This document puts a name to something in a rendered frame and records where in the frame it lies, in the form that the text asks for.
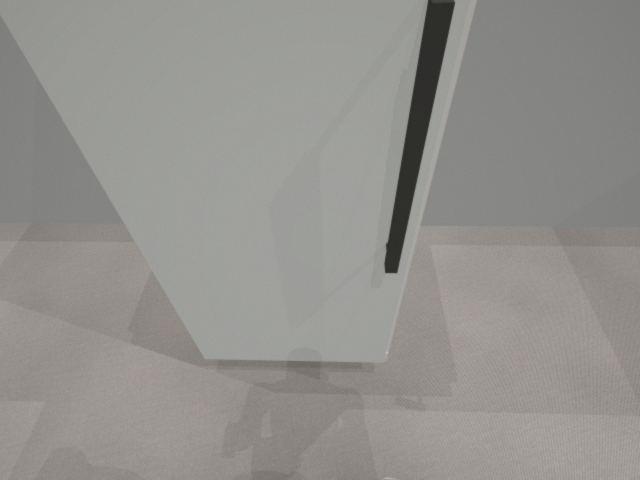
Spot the fridge door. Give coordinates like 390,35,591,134
0,0,470,363

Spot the handle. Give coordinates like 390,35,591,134
384,0,455,273

